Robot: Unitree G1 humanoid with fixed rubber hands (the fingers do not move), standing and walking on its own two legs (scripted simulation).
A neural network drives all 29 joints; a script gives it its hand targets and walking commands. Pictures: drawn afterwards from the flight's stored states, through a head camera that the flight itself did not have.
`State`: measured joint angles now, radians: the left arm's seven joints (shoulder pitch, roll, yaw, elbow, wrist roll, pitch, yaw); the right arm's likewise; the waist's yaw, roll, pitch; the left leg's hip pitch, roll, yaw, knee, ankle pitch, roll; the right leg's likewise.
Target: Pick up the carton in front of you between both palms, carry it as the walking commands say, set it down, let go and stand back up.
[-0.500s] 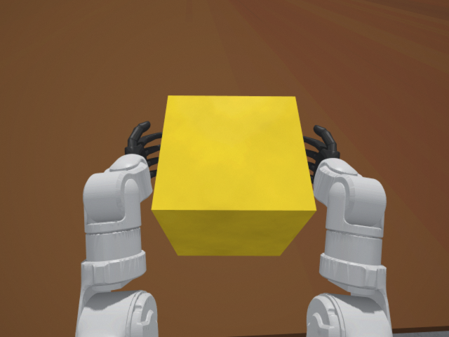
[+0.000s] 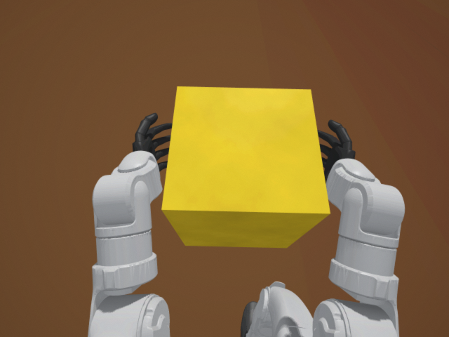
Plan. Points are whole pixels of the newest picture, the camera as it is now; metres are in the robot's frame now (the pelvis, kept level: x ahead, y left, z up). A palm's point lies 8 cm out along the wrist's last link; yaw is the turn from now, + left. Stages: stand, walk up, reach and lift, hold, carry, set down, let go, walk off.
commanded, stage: carry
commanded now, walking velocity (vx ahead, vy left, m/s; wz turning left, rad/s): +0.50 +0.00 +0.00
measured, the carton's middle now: (239, 178) +0.36 +0.03 +0.05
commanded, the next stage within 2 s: none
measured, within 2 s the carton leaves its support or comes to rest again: neither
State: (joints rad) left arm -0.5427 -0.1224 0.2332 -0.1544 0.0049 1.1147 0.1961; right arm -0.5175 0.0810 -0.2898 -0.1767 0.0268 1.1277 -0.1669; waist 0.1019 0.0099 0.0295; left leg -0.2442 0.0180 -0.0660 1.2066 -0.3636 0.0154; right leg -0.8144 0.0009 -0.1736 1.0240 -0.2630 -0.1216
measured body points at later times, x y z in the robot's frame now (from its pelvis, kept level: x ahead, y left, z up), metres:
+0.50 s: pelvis +0.33 +0.00 +0.08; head +0.32 -0.01 +0.53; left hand +0.68 +0.14 +0.24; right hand +0.68 -0.16 +0.23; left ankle +0.49 +0.08 -0.63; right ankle +0.14 -0.07 -0.65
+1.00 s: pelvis +0.66 -0.03 +0.08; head +0.68 -0.02 +0.53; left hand +0.96 +0.12 +0.18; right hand +0.95 -0.18 +0.18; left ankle +0.49 +0.07 -0.65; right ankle +0.80 -0.13 -0.64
